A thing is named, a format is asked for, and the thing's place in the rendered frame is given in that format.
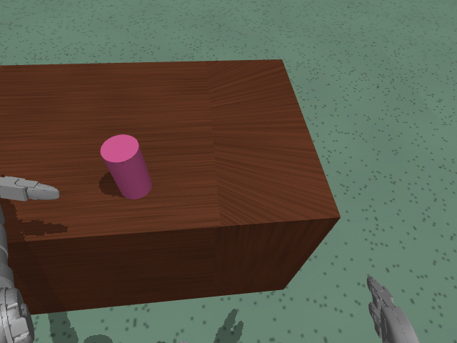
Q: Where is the can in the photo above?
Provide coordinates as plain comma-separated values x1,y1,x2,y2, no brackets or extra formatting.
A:
101,134,152,199

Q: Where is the left robot arm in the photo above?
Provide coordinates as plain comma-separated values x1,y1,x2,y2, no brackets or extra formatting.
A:
0,205,34,343

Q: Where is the left robot hand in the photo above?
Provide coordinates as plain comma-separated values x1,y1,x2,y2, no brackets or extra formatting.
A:
0,177,60,202

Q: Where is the right robot hand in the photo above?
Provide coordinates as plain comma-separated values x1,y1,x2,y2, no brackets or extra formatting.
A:
367,277,420,343

